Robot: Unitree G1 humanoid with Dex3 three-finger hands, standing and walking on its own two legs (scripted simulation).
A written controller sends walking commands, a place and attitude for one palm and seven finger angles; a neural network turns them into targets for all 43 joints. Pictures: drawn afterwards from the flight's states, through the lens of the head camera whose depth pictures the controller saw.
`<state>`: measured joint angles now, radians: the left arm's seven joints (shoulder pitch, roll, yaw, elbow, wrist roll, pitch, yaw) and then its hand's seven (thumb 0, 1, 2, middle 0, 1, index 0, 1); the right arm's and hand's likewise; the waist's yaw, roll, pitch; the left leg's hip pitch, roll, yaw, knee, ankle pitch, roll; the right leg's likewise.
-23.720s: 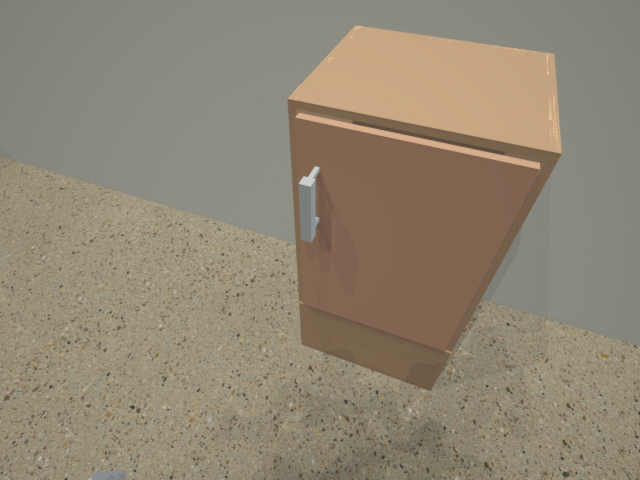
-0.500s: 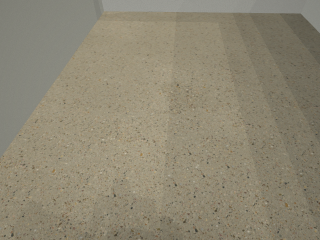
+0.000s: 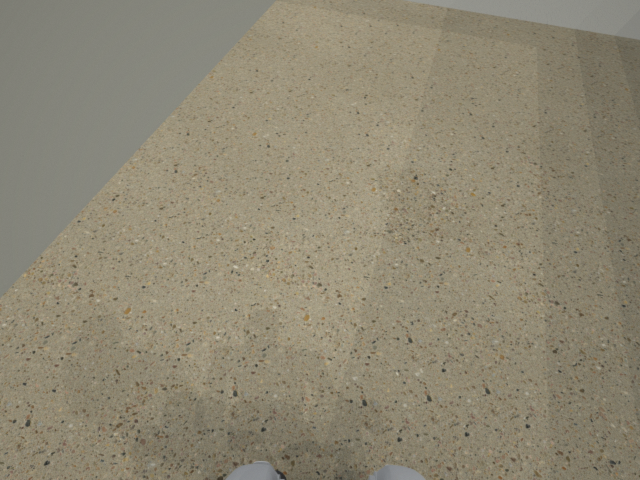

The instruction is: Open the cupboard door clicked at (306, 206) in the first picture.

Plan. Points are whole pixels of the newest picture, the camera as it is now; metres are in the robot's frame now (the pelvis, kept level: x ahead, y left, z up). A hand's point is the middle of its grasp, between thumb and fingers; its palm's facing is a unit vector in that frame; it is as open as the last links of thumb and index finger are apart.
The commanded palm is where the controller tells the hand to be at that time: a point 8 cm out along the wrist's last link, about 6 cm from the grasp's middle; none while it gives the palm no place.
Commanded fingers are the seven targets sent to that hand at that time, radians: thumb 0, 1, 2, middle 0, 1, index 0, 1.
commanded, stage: turn to face it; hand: left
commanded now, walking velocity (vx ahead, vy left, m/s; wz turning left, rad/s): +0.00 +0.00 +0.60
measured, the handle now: out of the picture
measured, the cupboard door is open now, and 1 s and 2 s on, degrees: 43 43 43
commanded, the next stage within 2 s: none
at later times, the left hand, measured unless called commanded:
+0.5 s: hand out of the picture +0.01 +0.16 -0.18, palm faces +0.36 -0.90 -0.23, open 7.4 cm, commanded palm none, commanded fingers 0.00 0.90 0.90 -0.20 -0.30 -0.20 -0.30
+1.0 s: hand out of the picture +0.04 +0.12 -0.15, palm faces +0.59 -0.77 -0.25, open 7.4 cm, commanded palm none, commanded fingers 0.00 0.90 0.90 -0.20 -0.30 -0.20 -0.30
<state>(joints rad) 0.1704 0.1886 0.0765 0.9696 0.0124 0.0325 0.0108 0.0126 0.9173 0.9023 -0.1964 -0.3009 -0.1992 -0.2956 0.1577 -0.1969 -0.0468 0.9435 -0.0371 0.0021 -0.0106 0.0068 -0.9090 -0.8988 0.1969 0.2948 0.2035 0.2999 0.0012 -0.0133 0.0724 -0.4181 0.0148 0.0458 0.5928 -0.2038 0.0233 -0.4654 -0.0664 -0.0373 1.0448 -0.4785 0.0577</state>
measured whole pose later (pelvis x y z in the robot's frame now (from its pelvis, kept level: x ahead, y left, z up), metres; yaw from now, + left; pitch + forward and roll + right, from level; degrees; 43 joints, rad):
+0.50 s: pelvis +0.05 -0.05 -0.01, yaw +20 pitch +1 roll +1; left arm 0.26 0.23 0.06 0.91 0.01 0.02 0.01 0.01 0.91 0.90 -0.20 -0.30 -0.20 -0.30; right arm 0.09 -0.25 -0.07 0.88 -0.02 0.04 0.03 0.01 -0.90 -0.90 0.19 0.29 0.20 0.30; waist 0.01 -0.06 0.12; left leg -0.34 0.01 0.10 0.62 -0.24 0.03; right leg -0.30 -0.17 -0.22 0.81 -0.48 0.04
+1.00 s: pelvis +0.09 -0.09 +0.01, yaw +37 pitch +1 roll +2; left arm 0.19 0.19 0.04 0.87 0.03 0.02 0.02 0.01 0.91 0.90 -0.20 -0.30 -0.20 -0.30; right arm 0.13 -0.25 -0.09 0.92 -0.02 0.07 0.03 0.01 -0.90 -0.90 0.20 0.29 0.20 0.30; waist -0.02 -0.02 0.11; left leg -0.46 0.01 0.05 0.97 -0.47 -0.05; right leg -0.25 -0.13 -0.16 0.56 -0.31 0.01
